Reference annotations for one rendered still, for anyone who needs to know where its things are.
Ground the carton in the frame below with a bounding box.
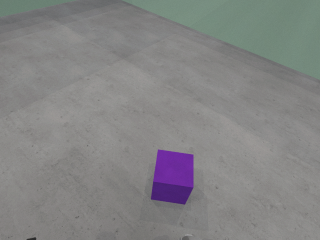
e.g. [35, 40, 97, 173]
[151, 149, 194, 205]

